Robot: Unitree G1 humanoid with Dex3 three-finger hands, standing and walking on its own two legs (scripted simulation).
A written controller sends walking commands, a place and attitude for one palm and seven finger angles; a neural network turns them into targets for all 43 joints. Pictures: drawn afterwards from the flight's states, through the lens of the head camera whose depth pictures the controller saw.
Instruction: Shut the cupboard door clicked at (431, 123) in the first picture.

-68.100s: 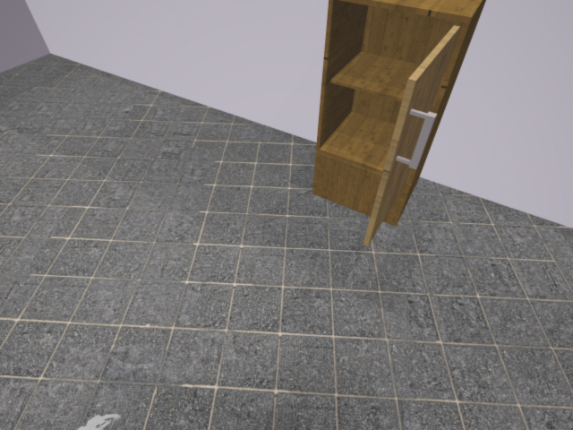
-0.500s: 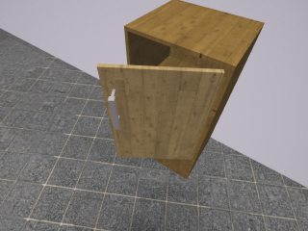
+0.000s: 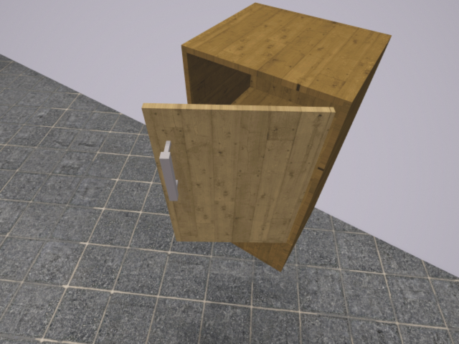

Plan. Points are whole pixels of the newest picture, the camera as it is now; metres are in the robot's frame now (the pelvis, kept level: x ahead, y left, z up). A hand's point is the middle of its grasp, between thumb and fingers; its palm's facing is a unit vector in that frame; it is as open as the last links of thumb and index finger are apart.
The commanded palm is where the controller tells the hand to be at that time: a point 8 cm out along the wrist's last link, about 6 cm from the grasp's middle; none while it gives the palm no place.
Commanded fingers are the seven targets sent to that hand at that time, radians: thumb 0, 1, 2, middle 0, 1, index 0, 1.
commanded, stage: shuffle to correct the standing spot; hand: left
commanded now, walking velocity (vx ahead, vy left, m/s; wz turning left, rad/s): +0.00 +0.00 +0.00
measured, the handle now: (171, 172) +0.50 +0.17 -0.04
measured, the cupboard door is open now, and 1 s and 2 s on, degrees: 32 32 32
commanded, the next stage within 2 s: come to a stop and stand still in 0.24 s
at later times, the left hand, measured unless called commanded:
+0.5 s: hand out of the picture +0.00 +0.12 -0.18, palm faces +0.05 -0.98 -0.18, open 7.4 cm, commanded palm none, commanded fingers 0.00 0.90 0.90 -0.20 -0.30 -0.20 -0.30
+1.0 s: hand out of the picture +0.08 +0.13 -0.16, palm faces +0.03 -0.96 -0.29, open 7.4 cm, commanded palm none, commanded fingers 0.00 0.90 0.90 -0.20 -0.30 -0.20 -0.30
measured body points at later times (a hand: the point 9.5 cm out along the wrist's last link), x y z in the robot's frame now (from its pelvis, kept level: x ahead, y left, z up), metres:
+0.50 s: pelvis +0.05 -0.04 -0.01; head +0.08 -0.04 +0.44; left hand +0.00 +0.18 -0.16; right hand +0.06 -0.27 -0.17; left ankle +0.03 +0.08 -0.74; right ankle -0.03 -0.15 -0.74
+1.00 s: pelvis +0.02 -0.06 +0.00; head +0.05 -0.09 +0.45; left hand +0.08 +0.18 -0.13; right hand +0.07 -0.29 -0.17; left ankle +0.00 +0.07 -0.70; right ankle +0.02 -0.15 -0.74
